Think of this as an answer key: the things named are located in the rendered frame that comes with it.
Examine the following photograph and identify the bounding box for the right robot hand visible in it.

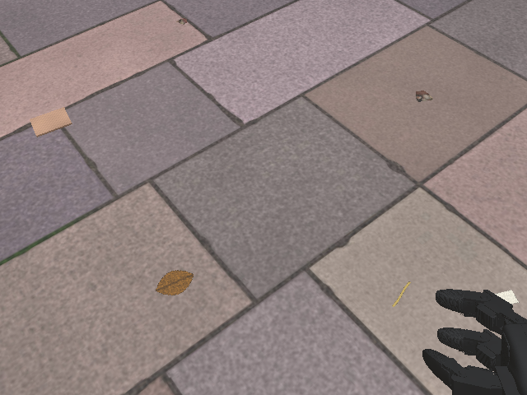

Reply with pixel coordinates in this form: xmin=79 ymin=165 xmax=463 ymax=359
xmin=422 ymin=289 xmax=527 ymax=395

